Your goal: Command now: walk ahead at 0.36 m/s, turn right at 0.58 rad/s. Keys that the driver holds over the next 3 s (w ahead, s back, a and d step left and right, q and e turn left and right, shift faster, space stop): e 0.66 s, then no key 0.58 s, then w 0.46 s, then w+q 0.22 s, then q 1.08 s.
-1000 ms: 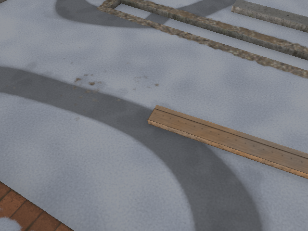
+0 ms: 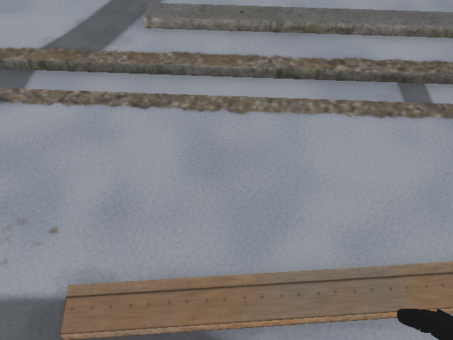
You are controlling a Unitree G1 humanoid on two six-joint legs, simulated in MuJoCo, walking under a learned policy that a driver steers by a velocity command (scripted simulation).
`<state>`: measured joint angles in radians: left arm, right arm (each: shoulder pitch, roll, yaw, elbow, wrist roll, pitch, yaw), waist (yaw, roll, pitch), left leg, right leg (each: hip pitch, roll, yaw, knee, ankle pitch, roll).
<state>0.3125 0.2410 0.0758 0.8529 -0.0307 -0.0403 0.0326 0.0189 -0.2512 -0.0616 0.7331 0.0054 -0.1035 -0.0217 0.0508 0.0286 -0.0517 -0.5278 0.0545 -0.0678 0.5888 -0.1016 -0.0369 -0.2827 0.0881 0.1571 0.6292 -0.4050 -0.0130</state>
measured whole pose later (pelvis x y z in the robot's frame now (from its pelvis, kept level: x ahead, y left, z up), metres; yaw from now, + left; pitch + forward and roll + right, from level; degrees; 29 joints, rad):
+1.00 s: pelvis +0.15 -0.01 +0.01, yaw -28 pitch +2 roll +0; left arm 0.15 0.24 0.05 0.64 0.02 0.03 0.02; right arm 0.15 -0.22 -0.05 0.73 -0.02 -0.01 0.00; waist 0.01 -0.03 0.01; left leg -0.30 0.00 -0.01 0.55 -0.28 0.01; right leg -0.35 0.07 0.10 0.54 -0.26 0.00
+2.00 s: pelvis +0.39 -0.10 +0.03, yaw -22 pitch +3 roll +3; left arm 0.37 0.27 0.03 0.84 0.00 -0.05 0.00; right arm -0.01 -0.23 -0.04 0.60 0.02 -0.06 0.06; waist 0.03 -0.06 0.08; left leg -0.44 -0.10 0.07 0.52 -0.38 0.20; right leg -0.15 -0.10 0.03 0.87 -0.36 0.02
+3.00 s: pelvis +0.44 -0.14 +0.02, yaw +12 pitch +2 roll -3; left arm -0.04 0.22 0.05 0.59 -0.02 0.00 0.01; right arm 0.35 -0.27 -0.05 0.64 0.01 0.08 -0.08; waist -0.05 0.00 0.04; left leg -0.22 -0.04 -0.17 0.55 -0.35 0.04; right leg -0.53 0.04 0.04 0.82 -0.37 0.10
